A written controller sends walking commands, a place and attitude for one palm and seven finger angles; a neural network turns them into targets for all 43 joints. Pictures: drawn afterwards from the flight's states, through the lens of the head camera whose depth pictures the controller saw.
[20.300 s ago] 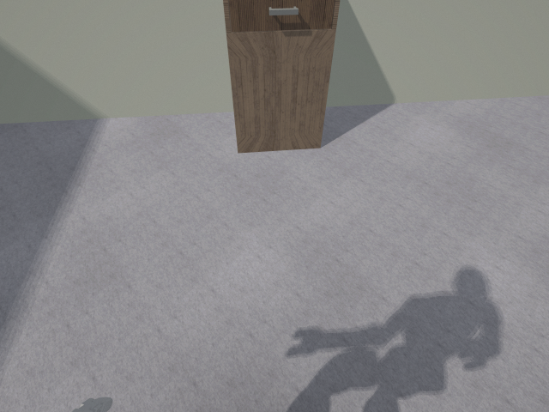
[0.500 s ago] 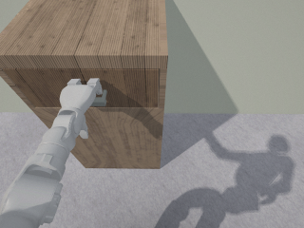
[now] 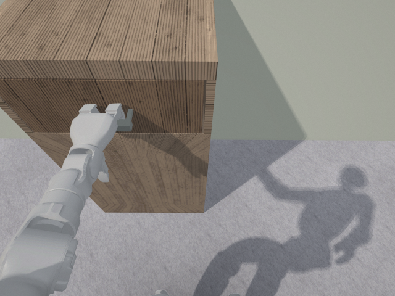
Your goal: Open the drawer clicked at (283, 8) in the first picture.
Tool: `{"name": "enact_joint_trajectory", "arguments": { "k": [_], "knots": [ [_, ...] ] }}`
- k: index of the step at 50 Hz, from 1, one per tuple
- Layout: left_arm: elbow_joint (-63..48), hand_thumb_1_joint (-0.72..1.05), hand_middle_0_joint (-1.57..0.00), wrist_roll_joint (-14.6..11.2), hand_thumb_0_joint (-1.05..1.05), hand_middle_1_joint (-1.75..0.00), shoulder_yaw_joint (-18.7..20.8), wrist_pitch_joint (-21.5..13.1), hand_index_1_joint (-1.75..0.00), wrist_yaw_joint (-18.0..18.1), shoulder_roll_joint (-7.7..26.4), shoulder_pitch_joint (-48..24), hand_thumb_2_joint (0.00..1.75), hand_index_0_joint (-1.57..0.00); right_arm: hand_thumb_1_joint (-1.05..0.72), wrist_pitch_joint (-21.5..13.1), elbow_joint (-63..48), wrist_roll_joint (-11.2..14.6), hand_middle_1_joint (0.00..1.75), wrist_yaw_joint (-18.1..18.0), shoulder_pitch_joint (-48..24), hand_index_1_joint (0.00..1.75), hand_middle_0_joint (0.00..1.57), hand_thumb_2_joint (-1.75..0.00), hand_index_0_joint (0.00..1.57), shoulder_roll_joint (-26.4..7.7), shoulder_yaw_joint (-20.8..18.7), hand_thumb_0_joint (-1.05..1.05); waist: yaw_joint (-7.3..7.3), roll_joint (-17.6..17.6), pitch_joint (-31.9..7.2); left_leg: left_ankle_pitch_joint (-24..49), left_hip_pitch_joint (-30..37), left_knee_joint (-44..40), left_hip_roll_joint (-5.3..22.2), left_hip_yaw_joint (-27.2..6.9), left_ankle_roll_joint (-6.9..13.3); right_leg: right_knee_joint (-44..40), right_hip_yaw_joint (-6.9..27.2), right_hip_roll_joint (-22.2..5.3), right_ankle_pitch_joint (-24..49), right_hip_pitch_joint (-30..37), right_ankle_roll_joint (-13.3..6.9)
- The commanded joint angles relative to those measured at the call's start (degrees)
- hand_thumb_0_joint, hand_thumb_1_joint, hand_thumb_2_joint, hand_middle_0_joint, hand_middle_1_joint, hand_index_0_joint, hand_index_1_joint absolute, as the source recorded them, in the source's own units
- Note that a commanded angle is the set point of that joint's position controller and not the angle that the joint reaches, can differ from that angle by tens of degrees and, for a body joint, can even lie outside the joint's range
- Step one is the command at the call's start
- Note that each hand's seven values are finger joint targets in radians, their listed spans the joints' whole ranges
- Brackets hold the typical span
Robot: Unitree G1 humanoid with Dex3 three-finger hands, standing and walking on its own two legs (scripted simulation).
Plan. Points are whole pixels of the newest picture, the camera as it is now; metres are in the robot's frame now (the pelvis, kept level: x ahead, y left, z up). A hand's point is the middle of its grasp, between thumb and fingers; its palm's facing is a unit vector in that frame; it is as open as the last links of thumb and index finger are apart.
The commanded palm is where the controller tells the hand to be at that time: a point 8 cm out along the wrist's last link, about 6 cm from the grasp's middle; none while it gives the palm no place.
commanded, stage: lower the fingers behind the handle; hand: left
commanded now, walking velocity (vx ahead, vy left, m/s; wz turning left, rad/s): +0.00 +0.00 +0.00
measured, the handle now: (105, 118) +0.50 +0.21 +0.03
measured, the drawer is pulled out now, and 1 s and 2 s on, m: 0.00 0.00 0.07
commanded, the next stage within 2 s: close the thumb around the handle in 0.44 s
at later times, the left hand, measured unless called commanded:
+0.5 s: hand (102, 143) +0.44 +0.21 +0.01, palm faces -0.05 -0.05 -1.00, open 13.8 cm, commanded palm +0.42 +0.21 +0.07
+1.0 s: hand (102, 141) +0.45 +0.21 +0.01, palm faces -0.06 -0.03 -1.00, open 8.3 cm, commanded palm +0.43 +0.21 +0.07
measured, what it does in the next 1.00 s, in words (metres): stands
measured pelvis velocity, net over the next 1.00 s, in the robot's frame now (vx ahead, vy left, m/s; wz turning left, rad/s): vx -0.01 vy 0.01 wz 0.00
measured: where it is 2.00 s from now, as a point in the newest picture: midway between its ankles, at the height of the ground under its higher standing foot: outside the picture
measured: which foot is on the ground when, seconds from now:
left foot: down 0.00-1.00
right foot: down 0.00-1.00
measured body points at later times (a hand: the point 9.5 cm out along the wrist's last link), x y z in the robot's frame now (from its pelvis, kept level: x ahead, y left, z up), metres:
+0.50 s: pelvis +0.00 +0.01 +0.00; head +0.08 +0.00 +0.44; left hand +0.44 +0.21 +0.06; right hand +0.03 -0.27 -0.13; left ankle +0.00 +0.10 -0.70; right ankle -0.02 -0.11 -0.70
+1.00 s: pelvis -0.01 +0.01 +0.00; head +0.08 +0.01 +0.44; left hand +0.45 +0.21 +0.06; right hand +0.02 -0.26 -0.14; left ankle +0.00 +0.10 -0.70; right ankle -0.02 -0.11 -0.70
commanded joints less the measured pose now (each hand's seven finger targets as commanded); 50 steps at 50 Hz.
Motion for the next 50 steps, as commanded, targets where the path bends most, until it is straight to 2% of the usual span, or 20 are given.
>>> {"name": "enact_joint_trajectory", "arguments": {
  "k": [1,3,5,9,12,13,16,19,21,24,27,31,34,36,38,41,43,46,48,50],
  "knots": [
    [-9.7,-0.50,-0.30,0.0,0.00,-1.20,2.1,1.2,-1.20,3.0,10.4,-25.4,0.30,-0.30,-0.90,-1.1,-3.7,-0.5,0.30,-0.3,5.1,0.30,0.20,-0.90,0.20,-8.5,-2.8,0.00,-1.66,0.9,-21.4,23.4,18.5,-1.6,-1.7,-3.0,0.4,-3.5,0.8,2.3,20.8,4.4,-1.2],
    [-9.4,-0.50,-0.30,-0.2,0.00,-1.20,2.2,2.2,-1.20,3.1,9.9,-24.5,0.30,-0.30,-0.90,-1.0,-3.8,-0.5,0.30,-0.1,5.2,0.30,0.20,-0.90,0.20,-8.5,-2.9,0.00,-1.30,0.5,-22.7,23.6,19.3,-1.4,-1.6,-2.9,0.4,-3.5,0.6,2.4,20.5,4.6,-1.2],
    [-9.3,-0.50,-0.30,-0.4,0.00,-1.20,3.4,2.6,-1.20,2.7,11.7,-25.3,0.30,-0.30,-0.90,-0.8,-4.0,-0.5,0.30,-0.3,5.2,0.30,0.20,-0.90,0.20,-8.7,-2.6,0.00,-1.12,0.1,-23.2,23.4,19.0,-1.7,-1.7,-3.1,0.4,-3.4,0.6,2.4,20.7,5.7,-1.3],
    [-7.8,-0.50,-0.30,-0.4,0.00,-1.20,2.6,3.2,-1.20,1.7,11.5,-24.4,0.30,-0.30,-0.90,-0.7,-4.5,-0.2,0.30,-0.8,4.8,0.30,0.20,-0.90,0.20,-8.5,-2.2,0.00,-1.44,-1.8,-20.4,21.0,16.8,-2.4,-1.8,-2.6,0.7,-4.4,0.9,2.2,20.3,6.5,-1.0],
    [-7.8,-0.50,-0.30,-0.2,0.00,-1.20,3.3,2.8,-1.20,1.3,12.7,-24.4,0.30,-0.30,-0.90,-0.8,-4.8,-0.2,0.30,-1.0,4.8,0.30,0.20,-0.90,0.20,-8.5,-2.1,0.00,-1.00,-0.5,-20.6,20.3,17.0,-2.6,-1.8,-2.6,0.7,-4.3,1.0,2.1,19.2,6.2,-1.1],
    [-8.3,-0.50,-0.30,-0.5,0.00,-1.20,2.5,2.5,-1.20,1.1,11.7,-24.4,0.30,-0.30,-0.90,-0.8,-4.9,-0.1,0.30,-1.1,4.8,0.30,0.20,-0.90,0.20,-8.4,-2.0,0.00,-1.19,-0.2,-20.5,20.7,17.3,-2.5,-1.8,-2.5,0.7,-4.4,0.9,2.2,19.5,6.1,-1.1],
    [-8.1,-0.50,-0.30,-0.7,0.00,-1.20,4.7,1.6,-1.20,0.8,13.9,-22.5,0.30,-0.30,-0.90,-0.8,-5.1,-0.2,0.30,-1.1,5.0,0.30,0.20,-0.90,0.20,-8.5,-2.0,0.00,-0.20,-0.4,-21.0,21.6,16.9,-2.4,-1.8,-2.6,0.6,-3.9,0.9,2.1,20.1,7.0,-1.2],
    [-9.1,-0.50,-0.30,-0.6,0.00,-1.20,3.5,1.1,-1.20,1.0,12.3,-22.5,0.30,-0.30,-0.90,-0.8,-5.2,-0.2,0.30,-1.0,4.7,0.30,0.20,-0.90,0.20,-8.4,-2.1,0.00,-0.65,-0.4,-20.3,21.2,16.8,-2.1,-1.7,-2.5,0.6,-4.0,1.0,2.2,19.9,6.1,-1.2],
    [-10.6,-0.50,-0.30,-0.7,0.00,-1.20,4.7,0.6,-1.20,1.4,13.2,-21.9,0.30,-0.30,-0.90,-0.9,-5.4,-0.3,0.30,-0.9,4.9,0.30,0.20,-0.90,0.20,-8.5,-2.4,0.00,0.03,0.7,-22.7,23.1,18.1,-1.9,-1.6,-2.6,0.5,-3.5,1.0,2.2,20.9,6.8,-1.3],
    [-8.9,-0.50,-0.30,-0.4,0.00,-1.20,3.9,1.3,-1.20,1.9,12.3,-21.3,0.30,-0.30,-0.90,-0.7,-5.0,-0.2,0.30,-0.8,4.7,0.30,0.20,-0.90,0.20,-8.5,-2.4,0.00,-0.55,-0.7,-20.3,21.8,16.8,-2.0,-1.6,-2.5,0.5,-3.8,0.8,2.3,19.8,5.7,-1.2],
    [-9.5,-0.50,-0.30,-0.4,0.00,-1.20,3.6,1.8,-1.20,2.3,11.9,-22.5,0.30,-0.30,-0.90,-0.8,-4.9,-0.3,0.30,-0.6,4.7,0.30,0.20,-0.90,0.20,-8.6,-2.6,0.00,-0.52,1.0,-20.9,21.2,18.5,-2.2,-1.4,-2.9,0.2,-3.8,0.4,2.4,17.8,4.2,-1.3],
    [-9.3,-0.28,-0.32,-0.5,0.00,-1.22,2.8,2.5,-1.22,2.2,11.6,-25.1,0.40,-0.32,-0.90,-0.8,-4.6,-0.2,0.30,-0.7,5.0,0.30,0.20,-0.90,0.20,-8.9,-2.5,0.00,-1.28,0.4,-20.6,20.6,18.7,-2.4,-1.3,-3.4,0.3,-4.0,0.3,2.4,17.0,3.6,-1.3],
    [-8.3,-0.11,-0.33,-0.6,0.00,-1.24,1.0,3.3,-1.24,1.9,9.5,-26.3,0.47,-0.33,-0.90,-0.9,-4.5,-0.1,0.30,-0.7,5.2,0.30,0.20,-0.90,0.20,-8.7,-2.4,0.00,-1.90,0.2,-19.7,20.0,18.8,-2.6,-1.2,-3.5,0.3,-4.3,0.1,2.5,16.3,2.8,-1.3],
    [-7.8,0.00,-0.34,-0.6,0.00,-1.25,2.1,3.4,-1.25,1.5,11.5,-27.0,0.52,-0.34,-0.90,-0.9,-4.4,-0.1,0.30,-1.0,5.6,0.30,0.20,-0.90,0.20,-9.0,-2.2,0.00,-1.95,-0.1,-20.9,20.0,18.8,-2.5,-1.3,-3.7,0.4,-4.1,0.3,2.4,16.3,3.2,-1.3],
    [-7.3,0.12,-0.34,-0.7,0.00,-1.27,0.8,3.4,-1.27,1.0,10.1,-26.9,0.56,-0.34,-0.90,-1.1,-4.5,0.0,0.30,-1.0,5.5,0.30,0.20,-0.90,0.20,-8.7,-2.1,0.00,-2.08,0.7,-19.4,19.1,18.2,-2.6,-1.4,-3.4,0.4,-4.4,0.3,2.4,15.8,2.8,-1.3],
    [-7.2,0.28,-0.36,-0.6,0.00,-1.28,2.4,2.8,-1.28,0.5,11.9,-26.2,0.64,-0.36,-0.90,-1.1,-4.6,-0.1,0.30,-1.1,5.8,0.30,0.20,-0.90,0.20,-8.8,-2.1,0.00,-1.67,0.1,-21.0,20.2,18.5,-2.2,-1.3,-3.5,0.4,-4.0,0.5,2.4,16.8,3.4,-1.3],
    [-7.6,0.40,-0.36,-1.0,0.00,-1.30,0.2,2.5,-1.30,0.3,8.9,-26.5,0.68,-0.36,-0.90,-1.2,-4.7,-0.1,0.30,-1.0,5.8,0.30,0.20,-0.90,0.20,-8.6,-2.2,0.00,-2.21,0.2,-19.5,19.1,18.1,-2.4,-1.3,-3.5,0.4,-4.4,0.2,2.4,15.8,2.6,-1.2],
    [-7.5,0.56,-0.38,-0.6,0.00,-1.31,2.5,2.2,-1.31,0.6,12.2,-27.0,0.76,-0.38,-0.90,-1.2,-4.4,-0.2,0.30,-1.2,6.2,0.30,0.20,-0.90,0.20,-8.9,-2.1,0.00,-1.74,-0.4,-21.0,19.7,17.6,-2.0,-1.4,-3.6,0.5,-3.8,0.5,2.4,16.7,3.4,-1.2],
    [-8.4,0.68,-0.38,-0.7,0.00,-1.33,0.5,2.2,-1.33,0.6,9.1,-26.2,0.80,-0.38,-0.90,-1.2,-4.5,-0.2,0.30,-0.9,6.0,0.30,0.20,-0.90,0.20,-8.5,-2.3,0.00,-1.87,0.9,-21.4,21.1,19.2,-1.7,-1.3,-3.6,0.3,-3.8,0.2,2.5,17.1,2.6,-1.3],
    [-7.5,0.79,-0.39,-1.0,0.00,-1.34,1.6,2.2,-1.34,0.8,10.0,-26.3,0.85,-0.39,-0.90,-1.2,-4.2,-0.3,0.30,-0.8,6.2,0.30,0.20,-0.90,0.20,-8.6,-2.2,0.00,-1.92,-0.1,-20.7,21.0,18.8,-1.8,-1.2,-3.8,0.3,-3.8,0.1,2.5,16.8,2.5,-1.4]
  ]
}}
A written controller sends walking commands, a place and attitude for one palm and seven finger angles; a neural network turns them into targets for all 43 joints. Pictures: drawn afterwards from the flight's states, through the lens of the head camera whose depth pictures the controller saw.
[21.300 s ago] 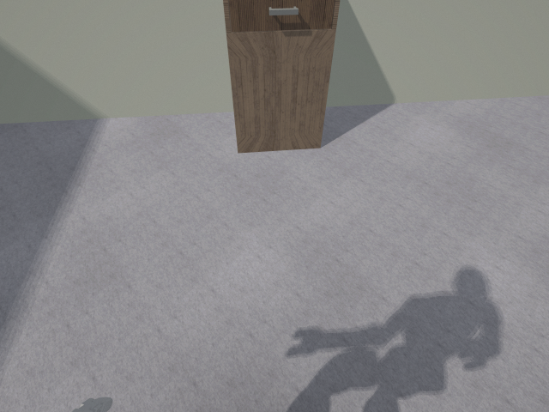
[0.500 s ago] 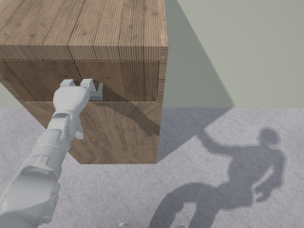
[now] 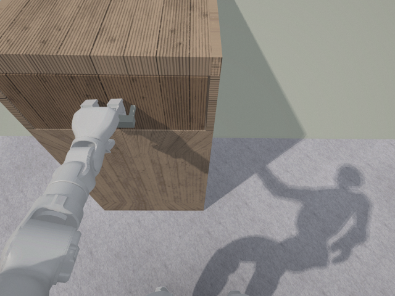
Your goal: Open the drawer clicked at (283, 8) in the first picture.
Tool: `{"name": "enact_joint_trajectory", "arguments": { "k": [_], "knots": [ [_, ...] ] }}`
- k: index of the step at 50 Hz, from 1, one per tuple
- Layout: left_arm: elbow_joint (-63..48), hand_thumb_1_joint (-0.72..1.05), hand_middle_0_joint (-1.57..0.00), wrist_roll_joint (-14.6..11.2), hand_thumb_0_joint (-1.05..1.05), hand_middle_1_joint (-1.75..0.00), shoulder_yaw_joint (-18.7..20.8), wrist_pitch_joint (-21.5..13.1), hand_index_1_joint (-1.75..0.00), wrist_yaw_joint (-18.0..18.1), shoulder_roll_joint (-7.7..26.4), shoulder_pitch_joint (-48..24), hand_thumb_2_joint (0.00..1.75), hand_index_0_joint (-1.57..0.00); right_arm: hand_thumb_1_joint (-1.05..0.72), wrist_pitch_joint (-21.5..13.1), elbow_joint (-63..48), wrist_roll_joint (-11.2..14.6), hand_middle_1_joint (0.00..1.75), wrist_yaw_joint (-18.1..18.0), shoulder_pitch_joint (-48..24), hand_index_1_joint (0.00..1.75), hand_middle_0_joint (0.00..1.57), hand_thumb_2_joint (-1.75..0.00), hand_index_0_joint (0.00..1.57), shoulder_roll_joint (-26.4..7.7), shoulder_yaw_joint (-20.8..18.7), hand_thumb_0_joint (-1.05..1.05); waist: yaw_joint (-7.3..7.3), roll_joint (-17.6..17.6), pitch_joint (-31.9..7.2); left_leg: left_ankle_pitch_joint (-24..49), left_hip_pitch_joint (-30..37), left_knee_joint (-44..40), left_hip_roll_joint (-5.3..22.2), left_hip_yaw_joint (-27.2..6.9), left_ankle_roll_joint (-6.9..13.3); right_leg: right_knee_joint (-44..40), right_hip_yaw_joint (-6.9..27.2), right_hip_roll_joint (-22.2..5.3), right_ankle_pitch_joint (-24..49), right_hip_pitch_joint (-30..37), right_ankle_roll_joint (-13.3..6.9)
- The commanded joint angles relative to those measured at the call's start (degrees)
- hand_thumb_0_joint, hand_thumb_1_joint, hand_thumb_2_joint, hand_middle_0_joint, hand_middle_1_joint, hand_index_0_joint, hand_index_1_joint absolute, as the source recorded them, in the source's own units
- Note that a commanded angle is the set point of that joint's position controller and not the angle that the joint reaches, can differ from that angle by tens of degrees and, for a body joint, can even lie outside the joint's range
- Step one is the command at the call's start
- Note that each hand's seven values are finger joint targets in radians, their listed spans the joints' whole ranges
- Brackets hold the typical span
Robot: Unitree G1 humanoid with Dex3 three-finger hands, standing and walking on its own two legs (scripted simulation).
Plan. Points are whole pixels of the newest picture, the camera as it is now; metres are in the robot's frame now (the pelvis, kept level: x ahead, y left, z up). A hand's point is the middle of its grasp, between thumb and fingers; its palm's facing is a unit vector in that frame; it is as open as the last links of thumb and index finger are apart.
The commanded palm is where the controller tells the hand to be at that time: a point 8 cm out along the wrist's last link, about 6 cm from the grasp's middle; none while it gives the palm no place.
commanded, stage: close the thumb around the handle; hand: left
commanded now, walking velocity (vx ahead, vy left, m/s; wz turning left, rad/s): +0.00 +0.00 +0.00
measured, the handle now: (108, 114) +0.50 +0.20 +0.04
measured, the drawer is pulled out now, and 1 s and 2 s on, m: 0.00 0.07 0.19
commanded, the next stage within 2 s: pull the drawer open in 0.24 s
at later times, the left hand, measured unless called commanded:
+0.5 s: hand (105, 139) +0.45 +0.20 +0.01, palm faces -0.05 -0.05 -1.00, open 5.3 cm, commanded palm +0.41 +0.20 +0.07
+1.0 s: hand (99, 165) +0.38 +0.20 +0.01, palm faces -0.02 -0.08 -1.00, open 5.4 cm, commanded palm +0.35 +0.20 +0.07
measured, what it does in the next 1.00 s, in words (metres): stands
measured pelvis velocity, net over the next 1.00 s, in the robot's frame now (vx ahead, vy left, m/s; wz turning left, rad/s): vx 0.02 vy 0.00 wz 0.00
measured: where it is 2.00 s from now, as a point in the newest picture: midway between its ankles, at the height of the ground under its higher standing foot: outside the picture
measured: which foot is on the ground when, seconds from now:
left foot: down 0.00-1.00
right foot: down 0.00-1.00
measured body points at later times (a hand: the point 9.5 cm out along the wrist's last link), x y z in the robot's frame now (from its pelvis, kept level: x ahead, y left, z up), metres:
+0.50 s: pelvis +0.01 +0.00 +0.00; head +0.09 -0.01 +0.45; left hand +0.45 +0.21 +0.07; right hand +0.04 -0.27 -0.13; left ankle +0.01 +0.09 -0.70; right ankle -0.02 -0.12 -0.70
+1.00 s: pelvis +0.02 +0.00 +0.01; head +0.08 -0.02 +0.46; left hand +0.38 +0.21 +0.07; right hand +0.15 -0.26 -0.12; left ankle +0.01 +0.09 -0.70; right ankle -0.02 -0.12 -0.70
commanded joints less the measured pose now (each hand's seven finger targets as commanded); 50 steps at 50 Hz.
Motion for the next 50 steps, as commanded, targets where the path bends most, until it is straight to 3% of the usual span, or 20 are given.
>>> {"name": "enact_joint_trajectory", "arguments": {
  "k": [1,2,8,13,15,17,18,23,25,29,31,34,36,37,41,43,45,46,48,50],
  "knots": [
    [-9.6,0.84,-0.40,-0.3,0.00,-1.34,3.3,0.0,-1.34,1.8,10.5,-22.9,0.88,-0.40,-0.90,-1.1,-3.7,-0.5,0.30,-0.5,5.7,0.30,0.20,-0.90,0.20,-9.2,-3.2,0.00,-1.65,-0.3,-20.6,20.9,20.3,-3.6,-0.9,-3.6,-0.4,-4.8,0.3,2.7,16.7,3.9,-1.9],
    [-10.5,0.90,-0.40,-0.4,0.00,-1.35,2.6,-0.1,-1.35,1.7,9.8,-22.9,0.90,-0.40,-0.90,-1.2,-3.7,-0.6,0.30,-0.4,5.6,0.30,0.20,-0.90,0.20,-9.1,-3.1,0.00,-1.34,1.0,-21.2,21.3,20.5,-3.5,-1.1,-3.3,-0.4,-4.8,0.4,2.7,17.4,4.4,-1.9],
    [-9.0,0.90,-0.40,-0.3,0.00,-1.35,4.0,0.1,-1.35,1.3,11.7,-20.3,0.90,-0.40,-0.90,-0.9,-4.0,-0.3,0.30,-0.6,5.2,0.30,0.20,-0.90,0.20,-9.1,-2.9,0.00,-0.94,-1.5,-19.6,19.7,17.8,-4.0,-1.4,-2.8,-0.1,-5.3,0.8,2.6,17.9,6.5,-1.9],
    [-11.0,0.90,-0.40,-0.7,0.00,-1.35,5.5,-0.7,-1.35,1.2,13.2,-19.3,0.90,-0.40,-0.90,-0.8,-4.3,-0.4,0.30,-0.7,5.0,0.30,0.20,-0.90,0.20,-9.2,-3.0,0.00,-0.15,-0.8,-21.6,21.7,18.8,-4.0,-1.3,-2.6,-0.2,-5.0,0.9,2.5,19.9,8.1,-1.8],
    [-11.1,0.90,-0.40,-0.7,0.00,-1.35,4.4,-0.8,-1.35,1.2,11.6,-19.9,0.90,-0.40,-0.90,-0.8,-4.2,-0.4,0.30,-0.6,4.8,0.30,0.20,-0.90,0.20,-9.0,-3.1,0.00,-0.75,-0.3,-20.6,22.2,19.3,-3.9,-1.2,-2.7,-0.2,-5.1,0.8,2.5,19.7,7.1,-1.9],
    [-12.0,0.90,-0.40,-0.5,0.00,-1.35,5.2,-1.0,-1.35,1.5,12.0,-17.8,0.90,-0.40,-0.90,-0.8,-4.3,-0.5,0.30,-0.5,4.7,0.30,0.20,-0.90,0.20,-9.0,-3.3,0.00,0.19,0.7,-22.3,24.0,20.9,-3.7,-1.1,-2.6,-0.4,-4.8,0.7,2.7,20.5,7.2,-1.9],
    [-12.5,0.90,-0.40,-0.9,0.00,-1.35,4.2,-1.0,-1.35,1.5,10.3,-16.6,0.90,-0.40,-0.90,-0.8,-4.6,-0.6,0.30,-0.3,4.5,0.30,0.20,-0.90,0.20,-8.8,-3.3,0.00,0.32,0.1,-21.8,24.2,20.8,-3.9,-1.1,-2.5,-0.4,-4.9,0.5,2.7,20.8,7.7,-1.9],
    [-15.8,0.90,-0.40,-1.6,0.00,-1.35,4.0,-1.2,-1.35,1.6,8.3,-10.2,0.90,-0.40,-0.90,-0.4,-5.6,-0.6,0.30,0.3,3.0,0.30,0.20,-0.90,0.20,-8.7,-3.6,0.00,1.63,0.1,-21.9,26.9,22.4,-4.2,-0.7,-2.4,-0.5,-4.9,0.4,2.8,22.3,8.8,-2.0],
    [-16.9,0.90,-0.40,-1.6,0.00,-1.35,6.1,-1.1,-1.35,1.7,10.5,-7.1,0.90,-0.40,-0.90,-0.1,-6.0,-0.5,0.30,0.2,2.4,0.30,0.20,-0.90,0.20,-8.8,-3.4,0.00,2.51,-1.4,-22.7,27.7,21.6,-4.5,-0.9,-2.3,-0.4,-4.8,0.7,2.7,23.9,11.2,-2.0],
    [-20.9,0.90,-0.40,-1.7,0.00,-1.35,4.5,-0.2,-1.35,1.8,8.2,-3.3,0.90,-0.40,-0.90,0.2,-6.7,-0.2,0.30,0.5,0.9,0.30,0.20,-0.90,0.20,-8.6,-3.5,0.00,2.65,-1.5,-20.4,29.4,22.2,-5.2,-0.7,-2.0,-0.4,-5.5,0.6,2.5,25.5,11.9,-1.9],
    [-23.1,0.90,-0.40,-1.8,0.00,-1.35,5.6,0.3,-1.35,1.9,9.3,-1.5,0.90,-0.40,-0.90,0.4,-6.9,-0.1,0.30,0.6,0.4,0.30,0.20,-0.90,0.20,-8.7,-3.4,0.00,3.10,-1.1,-21.1,30.5,23.1,-5.4,-0.7,-2.1,-0.4,-5.5,0.7,2.4,25.8,12.7,-1.9],
    [-25.0,0.90,-0.40,-2.0,0.00,-1.35,5.1,1.3,-1.35,1.8,8.2,1.7,0.90,-0.40,-0.90,0.4,-7.5,0.0,0.30,0.6,-1.1,0.30,0.20,-0.90,0.20,-8.4,-3.4,0.00,3.25,-2.0,-19.0,29.2,22.9,-5.9,-0.8,-1.8,-0.4,-6.2,0.6,2.4,25.5,13.2,-1.9],
    [-27.2,0.90,-0.40,-2.1,0.00,-1.35,5.2,1.7,-1.35,1.8,8.4,3.1,0.90,-0.40,-0.90,0.5,-7.9,0.1,0.30,0.5,-2.0,0.30,0.20,-0.90,0.20,-8.3,-3.2,0.00,3.69,-0.5,-19.5,30.0,23.9,-6.2,-0.8,-1.9,-0.5,-6.2,0.7,2.2,25.8,13.8,-1.9],
    [-28.0,0.90,-0.40,-2.1,0.00,-1.35,4.2,2.0,-1.35,1.7,7.0,3.8,0.90,-0.40,-0.90,0.5,-8.0,0.1,0.30,0.5,-2.3,0.30,0.20,-0.90,0.20,-8.2,-3.1,0.00,3.45,-1.1,-19.0,31.0,24.5,-6.2,-0.7,-2.0,-0.5,-6.2,0.5,2.3,26.1,13.5,-1.9],
    [-32.1,0.90,-0.40,-2.5,0.00,-1.35,4.8,2.6,-1.35,1.5,7.1,7.8,0.90,-0.40,-0.90,0.3,-8.8,0.1,0.30,0.6,-3.9,0.30,0.20,-0.90,0.20,-8.0,-2.9,0.00,4.12,-1.2,-18.7,32.7,25.4,-6.3,-0.6,-2.2,-0.6,-6.2,0.5,2.1,27.0,14.4,-1.9],
    [-35.6,0.90,-0.40,-2.6,0.00,-1.35,2.7,2.8,-1.35,1.5,4.3,9.9,0.90,-0.40,-0.90,0.1,-9.5,0.0,0.30,0.9,-4.9,0.30,0.20,-0.90,0.20,-7.6,-2.9,0.00,4.19,-0.1,-19.4,34.2,27.1,-6.2,-0.5,-2.5,-0.7,-6.1,0.3,2.1,26.7,14.0,-1.9],
    [-37.4,0.90,-0.40,-2.6,0.00,-1.35,4.1,3.1,-1.35,1.6,5.5,11.8,0.90,-0.40,-0.90,-0.1,-9.7,-0.2,0.30,0.9,-5.6,0.30,0.20,-0.90,0.20,-7.8,-2.9,0.00,4.31,-1.3,-19.0,35.3,27.5,-6.1,-0.2,-2.8,-0.8,-6.1,0.3,2.1,27.0,14.2,-1.9],
    [-37.9,0.90,-0.40,-2.5,0.00,-1.35,3.6,3.5,-1.35,1.6,4.9,13.4,0.90,-0.40,-0.90,-0.2,-10.1,-0.1,0.30,1.0,-6.1,0.30,0.20,-0.90,0.20,-7.6,-2.7,0.00,4.64,-0.8,-18.1,34.7,27.2,-6.3,-0.3,-2.7,-0.8,-6.1,0.1,2.0,26.6,14.1,-1.8],
    [-40.3,0.90,-0.40,-2.4,0.00,-1.35,1.5,3.7,-1.35,1.7,2.8,12.1,0.90,-0.40,-0.90,-0.4,-10.2,-0.2,0.30,1.1,-6.9,0.30,0.20,-0.90,0.20,-7.5,-2.6,0.00,3.86,-1.2,-17.3,32.6,27.4,-6.4,-0.2,-2.9,-0.8,-6.2,-0.1,2.0,25.0,13.1,-1.8],
    [-40.2,0.90,-0.40,-2.1,0.00,-1.35,2.7,4.2,-1.35,1.7,4.2,13.6,0.90,-0.40,-0.90,-0.4,-10.4,-0.3,0.30,0.8,-7.5,0.30,0.20,-0.90,0.20,-7.6,-2.3,0.00,4.26,-1.8,-17.0,31.2,26.8,-6.6,-0.5,-2.9,-0.9,-6.3,0.0,2.0,24.1,13.7,-2.0]
  ]
}}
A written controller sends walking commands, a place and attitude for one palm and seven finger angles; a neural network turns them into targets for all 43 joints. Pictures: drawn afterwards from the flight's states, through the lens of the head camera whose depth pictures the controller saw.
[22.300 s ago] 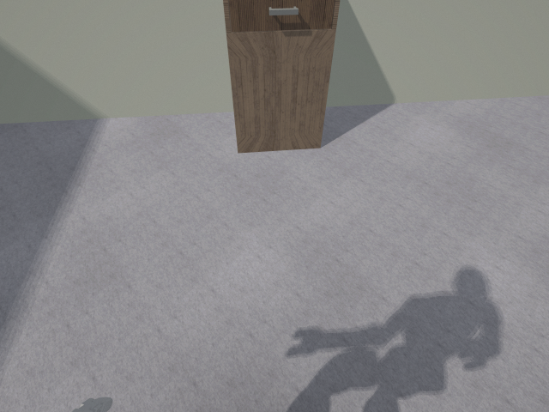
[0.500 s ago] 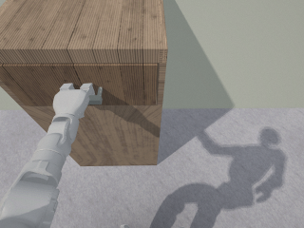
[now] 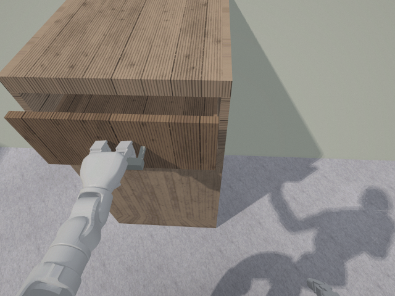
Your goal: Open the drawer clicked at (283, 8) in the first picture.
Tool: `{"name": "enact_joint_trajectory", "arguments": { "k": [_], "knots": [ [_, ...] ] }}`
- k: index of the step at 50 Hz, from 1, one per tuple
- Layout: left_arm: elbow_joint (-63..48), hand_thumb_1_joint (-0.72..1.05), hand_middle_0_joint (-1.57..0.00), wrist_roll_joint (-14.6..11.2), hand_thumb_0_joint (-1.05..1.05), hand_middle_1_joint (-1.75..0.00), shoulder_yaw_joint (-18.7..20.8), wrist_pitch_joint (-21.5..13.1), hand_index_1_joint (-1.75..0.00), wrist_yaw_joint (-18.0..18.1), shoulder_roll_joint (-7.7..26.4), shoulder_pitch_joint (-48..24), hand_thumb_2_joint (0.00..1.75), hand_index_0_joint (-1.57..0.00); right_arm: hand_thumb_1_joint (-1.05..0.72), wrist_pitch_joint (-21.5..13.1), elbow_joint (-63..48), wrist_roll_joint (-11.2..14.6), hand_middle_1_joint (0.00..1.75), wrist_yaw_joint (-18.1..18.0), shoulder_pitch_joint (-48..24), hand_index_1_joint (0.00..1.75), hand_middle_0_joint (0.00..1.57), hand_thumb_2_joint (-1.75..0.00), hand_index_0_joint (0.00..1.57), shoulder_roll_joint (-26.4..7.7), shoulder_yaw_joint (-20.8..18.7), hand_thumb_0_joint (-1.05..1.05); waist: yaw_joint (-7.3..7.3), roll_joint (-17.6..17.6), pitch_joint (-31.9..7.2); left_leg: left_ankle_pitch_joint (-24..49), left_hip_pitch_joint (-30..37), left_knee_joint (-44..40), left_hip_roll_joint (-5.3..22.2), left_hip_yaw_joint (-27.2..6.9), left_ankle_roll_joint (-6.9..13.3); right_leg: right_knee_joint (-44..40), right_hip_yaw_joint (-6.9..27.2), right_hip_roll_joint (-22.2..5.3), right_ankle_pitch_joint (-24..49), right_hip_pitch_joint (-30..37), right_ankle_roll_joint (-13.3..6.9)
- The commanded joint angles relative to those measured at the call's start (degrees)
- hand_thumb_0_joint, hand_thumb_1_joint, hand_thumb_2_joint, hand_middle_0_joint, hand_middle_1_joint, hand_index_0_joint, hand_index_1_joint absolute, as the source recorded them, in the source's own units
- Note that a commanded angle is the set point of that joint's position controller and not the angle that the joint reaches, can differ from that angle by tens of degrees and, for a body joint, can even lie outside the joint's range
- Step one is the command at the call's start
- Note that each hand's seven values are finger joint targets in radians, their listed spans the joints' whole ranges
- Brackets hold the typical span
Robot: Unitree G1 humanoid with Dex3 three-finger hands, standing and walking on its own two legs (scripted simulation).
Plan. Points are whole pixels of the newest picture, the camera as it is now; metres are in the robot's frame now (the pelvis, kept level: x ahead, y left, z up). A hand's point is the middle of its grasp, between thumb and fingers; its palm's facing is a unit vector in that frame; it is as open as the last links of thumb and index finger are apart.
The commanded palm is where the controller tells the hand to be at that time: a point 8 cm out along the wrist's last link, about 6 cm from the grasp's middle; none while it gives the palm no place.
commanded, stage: pull the drawer open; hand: left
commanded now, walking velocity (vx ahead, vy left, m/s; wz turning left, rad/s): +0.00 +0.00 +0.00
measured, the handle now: (117, 156) +0.41 +0.21 +0.02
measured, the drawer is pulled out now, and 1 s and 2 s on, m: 0.07 0.19 0.30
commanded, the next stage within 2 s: open the thumb to release the handle in 1.98 s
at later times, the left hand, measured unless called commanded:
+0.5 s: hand (107, 207) +0.29 +0.21 +0.00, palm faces -0.02 -0.08 -1.00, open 5.4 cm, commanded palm +0.26 +0.20 +0.06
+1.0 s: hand (100, 233) +0.24 +0.21 +0.00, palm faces -0.01 -0.10 -1.00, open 5.5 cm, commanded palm +0.20 +0.21 +0.06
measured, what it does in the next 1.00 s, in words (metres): stands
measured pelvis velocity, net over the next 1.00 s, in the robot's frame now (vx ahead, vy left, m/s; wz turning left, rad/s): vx -0.01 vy -0.02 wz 0.01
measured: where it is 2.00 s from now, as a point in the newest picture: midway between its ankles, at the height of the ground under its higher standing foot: outside the picture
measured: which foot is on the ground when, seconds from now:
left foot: down 0.00-1.00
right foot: down 0.00-1.00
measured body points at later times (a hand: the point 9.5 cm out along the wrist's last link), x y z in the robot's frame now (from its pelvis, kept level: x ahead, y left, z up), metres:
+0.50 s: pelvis -0.01 -0.01 +0.00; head +0.03 -0.04 +0.45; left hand +0.29 +0.21 +0.06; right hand +0.14 -0.26 -0.13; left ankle -0.02 +0.09 -0.71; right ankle -0.04 -0.12 -0.71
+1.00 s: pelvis -0.01 -0.02 +0.00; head +0.02 -0.04 +0.45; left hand +0.23 +0.21 +0.06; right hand +0.18 -0.25 -0.11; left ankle -0.02 +0.09 -0.71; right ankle -0.04 -0.12 -0.71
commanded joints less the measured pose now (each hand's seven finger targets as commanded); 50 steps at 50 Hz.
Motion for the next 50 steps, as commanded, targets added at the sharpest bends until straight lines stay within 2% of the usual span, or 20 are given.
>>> {"name": "enact_joint_trajectory", "arguments": {
  "k": [1,4,6,8,10,11,16,18,22,24,28,30,34,36,38,40,41,46,49,50],
  "knots": [
    [-13.9,0.90,-0.40,0.0,0.00,-1.35,3.5,0.5,-1.35,2.2,8.1,-13.7,0.90,-0.40,-0.90,-1.8,-6.4,-0.6,0.30,-0.5,-0.8,0.30,0.20,-0.90,0.20,-7.4,-2.0,0.00,-0.22,-1.2,-17.2,30.5,17.3,-2.1,-0.2,-3.6,-0.5,-2.5,-0.9,2.0,24.2,4.3,-2.0],
    [-14.7,0.90,-0.40,0.2,0.00,-1.35,1.9,0.9,-1.35,2.1,6.3,-13.5,0.90,-0.40,-0.90,-2.0,-6.3,-0.7,0.30,-0.6,-1.5,0.30,0.20,-0.90,0.20,-7.0,-1.9,0.00,-0.45,-2.0,-16.8,28.9,17.5,-2.0,-0.4,-3.5,-0.5,-2.5,-0.9,2.0,23.5,3.9,-2.0],
    [-16.0,0.90,-0.40,0.0,0.00,-1.35,3.8,0.8,-1.35,2.0,8.3,-10.8,0.90,-0.40,-0.90,-2.2,-6.6,-0.8,0.30,-0.8,-2.0,0.30,0.20,-0.90,0.20,-6.9,-1.9,0.00,0.60,-1.0,-17.8,29.1,17.7,-2.1,-0.6,-3.3,-0.4,-2.5,-0.6,1.9,24.3,5.5,-2.1],
    [-16.3,0.90,-0.40,-0.5,0.00,-1.35,1.9,0.8,-1.35,1.5,6.1,-10.3,0.90,-0.40,-0.90,-2.4,-6.7,-0.8,0.30,-0.9,-2.7,0.30,0.20,-0.90,0.20,-6.7,-1.6,0.00,-0.08,-2.3,-16.0,27.3,16.9,-2.2,-0.8,-3.2,-0.4,-2.9,-0.6,1.8,24.4,5.2,-1.9],
    [-16.8,0.90,-0.40,-0.5,0.00,-1.35,4.1,0.4,-1.35,1.4,8.4,-8.6,0.90,-0.40,-0.90,-2.5,-6.7,-1.0,0.30,-1.0,-3.3,0.30,0.20,-0.90,0.20,-6.9,-1.4,0.00,0.62,-2.9,-16.0,26.9,16.3,-2.4,-0.9,-3.1,-0.4,-2.8,-0.2,1.8,24.5,6.2,-2.0],
    [-18.1,0.90,-0.40,-0.7,0.00,-1.35,3.3,0.1,-1.35,1.3,7.5,-7.7,0.90,-0.40,-0.90,-2.7,-7.2,-1.0,0.30,-1.0,-3.5,0.30,0.20,-0.90,0.20,-6.6,-1.3,0.00,0.86,-1.9,-16.2,26.6,16.3,-2.4,-1.1,-3.1,-0.3,-2.7,-0.3,1.6,24.8,6.6,-2.0],
    [-21.1,0.90,-0.40,-1.0,0.00,-1.35,4.4,-0.9,-1.35,1.5,7.3,-1.2,0.90,-0.40,-0.90,-3.5,-7.9,-1.2,0.30,-0.8,-4.7,0.30,0.20,-0.90,0.20,-6.3,-1.2,0.00,1.67,-2.7,-15.2,26.0,15.4,-2.5,-1.2,-2.8,-0.3,-2.7,0.0,1.5,25.4,7.3,-2.0],
    [-22.5,0.90,-0.40,-0.9,0.00,-1.35,3.3,-1.0,-1.35,1.8,6.1,-1.0,0.90,-0.40,-0.90,-3.7,-7.9,-1.2,0.30,-0.6,-5.1,0.30,0.20,-0.90,0.20,-6.2,-1.2,0.00,1.12,-2.9,-14.1,24.6,15.3,-2.5,-1.3,-2.8,-0.3,-2.8,-0.1,1.5,24.4,6.3,-1.9],
    [-25.0,0.90,-0.40,-0.6,0.00,-1.35,4.6,-0.9,-1.35,2.5,7.3,3.0,0.90,-0.40,-0.90,-4.2,-8.2,-1.4,0.30,-0.5,-5.6,0.30,0.20,-0.90,0.20,-6.1,-1.2,0.00,1.99,-1.6,-14.9,24.8,15.5,-2.5,-1.2,-2.9,-0.5,-2.3,-0.1,1.5,23.8,6.6,-2.1],
    [-26.3,0.90,-0.40,-0.6,0.00,-1.35,3.7,-0.7,-1.35,2.8,6.3,3.0,0.90,-0.40,-0.90,-4.4,-8.1,-1.5,0.30,-0.4,-5.8,0.30,0.20,-0.90,0.20,-6.1,-1.2,0.00,1.37,-2.5,-13.9,23.7,15.5,-2.3,-1.2,-2.9,-0.4,-2.5,0.0,1.5,23.6,5.9,-2.0],
    [-28.6,0.90,-0.40,-0.8,0.00,-1.35,5.5,-0.6,-1.35,3.0,8.1,7.3,0.90,-0.40,-0.90,-4.8,-8.3,-1.6,0.30,-0.5,-6.9,0.30,0.20,-0.90,0.20,-6.1,-0.9,0.00,2.16,-2.2,-14.0,23.1,15.2,-2.4,-1.4,-2.8,-0.5,-2.4,0.4,1.3,24.0,7.0,-2.0],
    [-29.9,0.90,-0.40,-1.0,0.00,-1.35,4.7,-0.6,-1.35,3.1,6.7,9.3,0.90,-0.40,-0.90,-5.0,-8.6,-1.6,0.30,-0.4,-7.5,0.30,0.20,-0.90,0.20,-6.0,-0.9,0.00,2.23,-2.4,-13.1,23.1,15.1,-2.7,-1.3,-2.8,-0.6,-2.5,0.2,1.3,23.4,6.8,-2.0],
    [-29.8,0.90,-0.40,-0.8,0.00,-1.35,5.9,-0.4,-1.35,3.3,7.9,10.9,0.90,-0.40,-0.90,-5.3,-8.5,-1.7,0.30,-0.7,-8.2,0.30,0.20,-0.90,0.20,-5.8,-0.6,0.00,2.30,-3.7,-11.1,19.4,13.8,-2.8,-1.6,-2.7,-0.5,-2.8,0.3,1.3,21.2,6.2,-1.9],
    [-32.1,0.90,-0.40,-0.8,0.00,-1.35,6.1,-0.6,-1.35,3.4,8.3,11.5,0.90,-0.40,-0.90,-5.5,-8.9,-1.8,0.30,-0.7,-8.6,0.30,0.20,-0.90,0.20,-5.8,-0.6,0.00,2.72,-1.9,-12.2,19.9,14.6,-2.9,-1.5,-2.7,-0.6,-2.6,0.5,1.1,21.2,6.5,-2.0],
    [-32.0,0.90,-0.40,-0.9,0.00,-1.35,5.1,-0.5,-1.35,3.3,7.0,12.6,0.90,-0.40,-0.90,-5.6,-8.8,-1.8,0.30,-0.7,-8.8,0.30,0.20,-0.90,0.20,-5.6,-0.4,0.00,2.47,-3.1,-11.4,19.1,14.4,-2.8,-1.5,-2.7,-0.5,-2.8,0.3,1.2,20.6,5.9,-1.9],
    [-32.1,0.90,-0.40,-1.0,0.00,-1.35,7.1,-0.6,-1.35,3.3,9.0,13.3,0.90,-0.40,-0.90,-5.7,-8.8,-1.8,0.30,-0.9,-9.5,0.30,0.20,-0.90,0.20,-5.8,-0.2,0.00,2.97,-3.3,-11.0,18.5,14.0,-3.0,-1.6,-2.7,-0.6,-3.0,0.8,1.2,20.6,6.5,-2.0],
    [-33.0,0.90,-0.40,-1.0,0.00,-1.35,6.7,-0.6,-1.35,3.3,8.9,13.5,0.90,-0.40,-0.90,-5.8,-8.8,-1.8,0.30,-0.9,-9.5,0.30,0.20,-0.90,0.20,-5.7,-0.1,0.00,3.06,-2.2,-11.9,18.8,14.2,-2.9,-1.8,-2.6,-0.6,-2.7,0.9,1.0,21.3,7.0,-2.0],
    [-35.0,0.90,-0.40,-1.1,0.00,-1.35,6.6,-0.8,-1.35,3.2,8.2,17.0,0.90,-0.40,-0.90,-6.1,-9.3,-2.0,0.30,-0.8,-10.5,0.30,0.20,-0.90,0.20,-5.3,0.1,0.00,3.21,-2.0,-10.7,18.6,14.2,-2.7,-1.6,-2.7,-0.7,-2.6,0.9,1.0,20.9,6.2,-1.9],
    [-36.2,0.90,-0.40,-1.4,0.00,-1.35,8.5,-1.1,-1.35,3.3,9.6,20.5,0.90,-0.40,-0.90,-6.3,-9.6,-2.0,0.30,-0.7,-10.9,0.30,0.20,-0.90,0.20,-5.3,0.2,0.00,3.90,-2.8,-10.8,18.8,13.6,-2.5,-1.7,-2.5,-0.7,-2.4,1.2,1.0,22.2,7.0,-1.9],
    [-37.4,0.90,-0.40,-1.5,0.00,-1.35,9.9,-1.2,-1.35,3.3,10.6,23.0,0.90,-0.40,-0.90,-6.3,-9.9,-2.2,0.30,-0.7,-11.2,0.30,0.20,-0.90,0.20,-5.3,0.3,0.00,4.72,-2.7,-12.2,20.5,13.9,-2.5,-1.7,-2.5,-0.9,-2.0,1.5,1.0,23.9,8.4,-2.0]
  ]
}}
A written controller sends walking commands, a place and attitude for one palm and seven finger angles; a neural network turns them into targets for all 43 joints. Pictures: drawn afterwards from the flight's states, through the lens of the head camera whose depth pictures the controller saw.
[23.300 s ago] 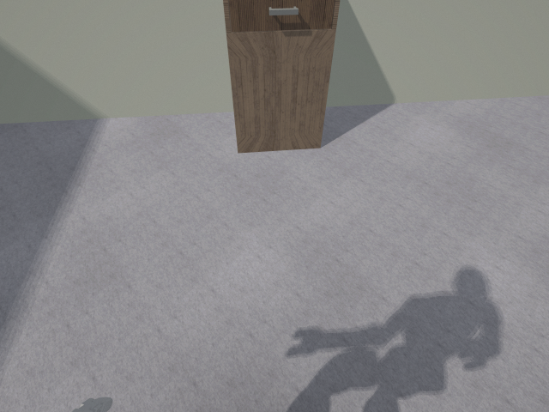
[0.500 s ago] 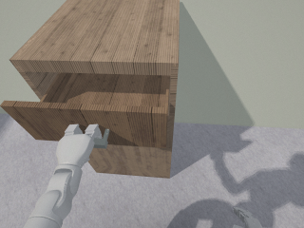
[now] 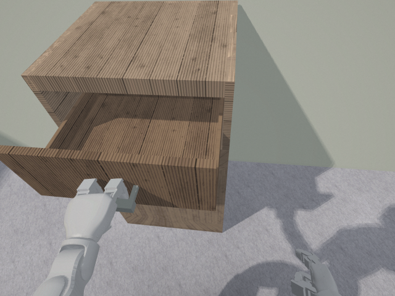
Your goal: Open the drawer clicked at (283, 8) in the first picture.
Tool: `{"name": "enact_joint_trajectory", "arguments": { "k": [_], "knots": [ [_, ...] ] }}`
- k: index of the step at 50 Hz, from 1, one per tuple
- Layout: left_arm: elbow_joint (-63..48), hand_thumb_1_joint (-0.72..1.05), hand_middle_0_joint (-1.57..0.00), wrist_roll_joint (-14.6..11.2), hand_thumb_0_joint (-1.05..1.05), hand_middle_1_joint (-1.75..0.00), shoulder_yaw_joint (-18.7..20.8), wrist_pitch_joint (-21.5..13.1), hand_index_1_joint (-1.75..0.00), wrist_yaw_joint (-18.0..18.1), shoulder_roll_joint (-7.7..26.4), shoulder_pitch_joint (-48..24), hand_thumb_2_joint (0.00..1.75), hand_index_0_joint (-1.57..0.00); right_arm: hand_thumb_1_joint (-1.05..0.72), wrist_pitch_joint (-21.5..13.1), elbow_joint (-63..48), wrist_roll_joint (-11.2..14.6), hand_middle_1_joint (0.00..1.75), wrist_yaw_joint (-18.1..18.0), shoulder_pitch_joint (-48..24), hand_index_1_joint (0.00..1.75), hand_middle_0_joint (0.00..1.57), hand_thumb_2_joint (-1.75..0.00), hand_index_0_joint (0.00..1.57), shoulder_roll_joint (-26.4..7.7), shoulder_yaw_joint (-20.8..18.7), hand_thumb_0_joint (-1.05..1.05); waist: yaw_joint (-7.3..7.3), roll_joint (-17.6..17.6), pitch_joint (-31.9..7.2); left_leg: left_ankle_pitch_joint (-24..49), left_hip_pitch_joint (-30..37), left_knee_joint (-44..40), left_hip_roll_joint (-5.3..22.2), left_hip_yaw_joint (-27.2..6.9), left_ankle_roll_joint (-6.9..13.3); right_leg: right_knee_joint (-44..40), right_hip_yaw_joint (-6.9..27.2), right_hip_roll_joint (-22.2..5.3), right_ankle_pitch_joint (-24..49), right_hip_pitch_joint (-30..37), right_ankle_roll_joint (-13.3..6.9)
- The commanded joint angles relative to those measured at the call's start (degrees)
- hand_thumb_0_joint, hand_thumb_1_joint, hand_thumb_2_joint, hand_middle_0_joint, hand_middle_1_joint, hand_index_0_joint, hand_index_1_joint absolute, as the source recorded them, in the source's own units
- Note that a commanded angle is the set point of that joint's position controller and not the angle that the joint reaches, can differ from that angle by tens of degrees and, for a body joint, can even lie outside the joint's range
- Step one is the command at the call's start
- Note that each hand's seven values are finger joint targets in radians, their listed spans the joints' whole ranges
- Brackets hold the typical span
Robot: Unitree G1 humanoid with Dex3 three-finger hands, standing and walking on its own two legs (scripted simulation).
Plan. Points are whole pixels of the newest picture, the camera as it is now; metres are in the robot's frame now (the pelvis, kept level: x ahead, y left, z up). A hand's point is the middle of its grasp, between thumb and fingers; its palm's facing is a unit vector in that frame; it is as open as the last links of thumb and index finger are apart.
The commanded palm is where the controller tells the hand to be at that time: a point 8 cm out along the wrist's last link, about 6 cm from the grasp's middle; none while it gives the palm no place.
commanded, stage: pull the drawer open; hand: left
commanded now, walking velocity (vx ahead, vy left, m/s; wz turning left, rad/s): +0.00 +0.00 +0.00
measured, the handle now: (108, 195) +0.30 +0.22 +0.03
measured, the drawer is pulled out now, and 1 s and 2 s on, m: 0.19 0.30 0.30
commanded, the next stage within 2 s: open the thumb to release the handle in 0.98 s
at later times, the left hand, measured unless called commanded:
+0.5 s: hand (93, 252) +0.19 +0.22 +0.01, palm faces -0.01 -0.11 -0.99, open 5.5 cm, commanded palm +0.16 +0.23 +0.06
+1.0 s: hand (82, 280) +0.15 +0.23 +0.01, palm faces -0.02 -0.09 -1.00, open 5.6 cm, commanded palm +0.10 +0.23 +0.06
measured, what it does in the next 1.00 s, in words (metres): stands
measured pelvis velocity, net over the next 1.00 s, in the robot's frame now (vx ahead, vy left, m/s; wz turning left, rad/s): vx -0.01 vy -0.01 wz -0.02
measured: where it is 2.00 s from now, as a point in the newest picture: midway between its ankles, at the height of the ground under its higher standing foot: outside the picture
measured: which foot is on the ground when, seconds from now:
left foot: down 0.00-1.00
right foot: down 0.00-1.00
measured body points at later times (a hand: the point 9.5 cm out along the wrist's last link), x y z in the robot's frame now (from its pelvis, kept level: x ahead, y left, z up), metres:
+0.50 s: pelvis +0.00 +0.00 -0.01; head +0.04 -0.02 +0.44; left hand +0.19 +0.23 +0.06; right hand +0.20 -0.22 -0.11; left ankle +0.00 +0.11 -0.71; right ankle -0.03 -0.10 -0.71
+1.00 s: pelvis -0.01 -0.01 -0.02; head +0.03 -0.04 +0.43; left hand +0.14 +0.23 +0.06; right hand +0.19 -0.23 -0.12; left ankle +0.00 +0.11 -0.71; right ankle -0.03 -0.10 -0.71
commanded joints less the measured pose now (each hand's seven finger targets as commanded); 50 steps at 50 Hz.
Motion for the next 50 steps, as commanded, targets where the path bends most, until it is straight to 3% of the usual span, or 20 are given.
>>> {"name": "enact_joint_trajectory", "arguments": {
  "k": [1,3,5,13,20,23,27,31,38,39,43,46,49,50],
  "knots": [
    [-15.4,0.90,-0.40,-0.9,0.00,-1.35,7.9,-0.6,-1.35,2.9,9.6,0.4,0.90,-0.40,-0.90,-2.9,-9.2,-0.5,0.30,-0.2,-6.3,0.30,0.20,-0.90,0.20,-5.8,-1.7,0.00,1.76,-2.6,-14.0,20.3,10.3,-3.3,-2.0,-1.8,0.5,-5.1,2.1,0.7,26.0,6.1,-0.5],
    [-16.7,0.90,-0.40,-1.0,0.00,-1.35,6.8,-0.6,-1.35,3.0,8.3,1.8,0.90,-0.40,-0.90,-2.9,-9.4,-0.5,0.30,0.1,-6.7,0.30,0.20,-0.90,0.20,-5.8,-1.7,0.00,1.41,-1.7,-12.2,19.9,9.9,-3.1,-1.8,-1.9,0.4,-4.9,1.9,0.7,25.2,4.7,-0.5],
    [-18.1,0.90,-0.40,-0.7,0.00,-1.35,8.1,-0.6,-1.35,3.5,9.4,2.9,0.90,-0.40,-0.90,-2.8,-9.6,-0.8,0.30,0.3,-6.7,0.30,0.20,-0.90,0.20,-5.9,-1.7,0.00,1.61,-1.8,-12.8,20.2,10.2,-2.9,-1.6,-2.0,0.2,-4.6,2.0,0.9,24.0,4.1,-0.6],
    [-22.4,0.90,-0.40,-0.7,0.00,-1.35,7.5,-0.5,-1.35,4.8,7.8,10.5,0.90,-0.40,-0.90,-3.0,-10.7,-1.1,0.30,1.2,-6.4,0.30,0.20,-0.90,0.20,-5.7,-1.7,0.00,1.45,-2.1,-12.0,20.0,9.8,-1.3,-1.3,-2.3,0.3,-3.2,1.5,1.0,22.8,1.6,-0.5],
    [-25.6,0.90,-0.40,-1.6,0.00,-1.35,9.4,-0.9,-1.35,5.5,9.2,18.5,0.90,-0.40,-0.90,-3.0,-11.7,-1.2,0.30,1.8,-6.2,0.30,0.20,-0.90,0.20,-5.9,-1.3,0.00,1.82,-2.9,-11.7,20.8,8.8,0.2,-1.1,-2.7,0.0,-1.9,2.3,0.9,23.7,0.6,-0.6],
    [-27.4,0.90,-0.40,-1.9,0.00,-1.35,10.3,-1.4,-1.35,6.0,9.6,22.6,0.90,-0.40,-0.90,-3.1,-12.3,-1.3,0.30,2.0,-6.2,0.30,0.20,-0.90,0.20,-5.8,-1.2,0.00,2.53,-1.9,-11.7,19.8,8.1,0.6,-1.2,-2.4,0.1,-1.5,2.4,0.8,23.3,0.5,-0.6],
    [-30.2,0.90,-0.40,-1.8,0.00,-1.35,10.0,-1.8,-1.35,6.8,9.3,25.5,0.90,-0.40,-0.90,-2.9,-13.1,-1.5,0.30,2.8,-5.9,0.30,0.20,-0.90,0.20,-6.0,-1.2,0.00,2.38,-0.5,-11.6,20.3,8.4,1.7,-0.9,-2.8,-0.2,-0.6,3.1,0.9,21.2,-2.3,-0.8],
    [-30.8,0.90,-0.40,-2.4,0.00,-1.35,11.8,-2.0,-1.35,7.7,10.4,29.7,0.90,-0.40,-0.90,-2.7,-14.0,-1.5,0.30,2.9,-5.9,0.30,0.20,-0.90,0.20,-6.3,-0.9,0.00,2.50,-1.9,-10.9,18.1,6.6,2.5,-1.1,-2.8,-0.2,-0.3,3.7,0.7,20.9,-2.9,-0.7],
    [-30.9,0.90,-0.40,-2.3,0.00,-1.35,13.2,-2.4,-1.35,8.8,11.4,28.3,0.90,-0.40,-0.90,-2.3,-14.4,-1.7,0.30,2.7,-5.6,0.30,0.20,-0.90,0.20,-6.4,-1.0,0.00,1.75,-2.5,-9.4,11.9,5.2,3.5,-1.4,-3.1,0.0,-0.4,3.7,0.8,14.0,-6.9,-0.9],
    [-31.1,0.90,-0.40,-2.2,0.00,-1.35,12.8,-2.5,-1.35,8.9,10.9,29.5,0.90,-0.40,-0.90,-2.3,-14.8,-1.6,0.30,2.6,-5.6,0.30,0.20,-0.90,0.20,-6.4,-1.1,0.00,2.02,-0.9,-9.4,11.5,5.0,3.5,-1.4,-2.9,0.1,-0.3,3.4,0.8,13.8,-6.5,-0.9],
    [-31.6,0.90,-0.40,-3.0,0.00,-1.35,13.3,-2.2,-1.35,8.8,11.5,30.9,0.90,-0.40,-0.90,-2.4,-15.1,-1.5,0.30,2.7,-5.5,0.30,0.20,-0.90,0.20,-6.4,-1.0,0.00,2.20,-2.4,-10.2,11.6,4.8,4.0,-1.6,-3.0,0.0,-0.3,4.2,0.6,14.0,-6.7,-0.9],
    [-31.9,0.90,-0.40,-4.0,0.00,-1.35,14.8,-2.2,-1.35,8.7,12.5,35.7,0.90,-0.40,-0.90,-2.5,-15.6,-1.3,0.30,2.5,-5.6,0.30,0.20,-0.90,0.20,-6.5,-0.7,0.00,3.20,-2.5,-11.4,13.0,4.3,4.0,-1.6,-2.5,0.1,-0.3,5.1,0.3,17.6,-4.2,-0.8],
    [-32.1,0.90,-0.40,-4.2,0.00,-1.35,14.6,-2.4,-1.35,8.7,12.0,38.5,0.90,-0.40,-0.90,-2.3,-16.0,-0.9,0.30,2.4,-6.2,0.30,0.20,-0.90,0.20,-6.5,-0.7,0.00,3.27,-1.7,-8.3,12.4,2.8,3.6,-1.3,-2.5,0.2,-0.4,4.5,0.4,17.1,-4.3,-0.7],
    [-31.9,0.90,-0.40,-4.6,0.00,-1.35,15.1,-2.2,-1.35,8.8,12.1,40.7,0.90,-0.40,-0.90,-2.4,-16.3,-0.8,0.30,2.6,-6.2,0.30,0.20,-0.90,0.20,-6.6,-0.7,0.00,3.66,-2.1,-9.3,13.2,3.0,3.6,-1.2,-2.5,0.0,-0.5,5.0,0.4,17.5,-3.8,-0.8]
  ]
}}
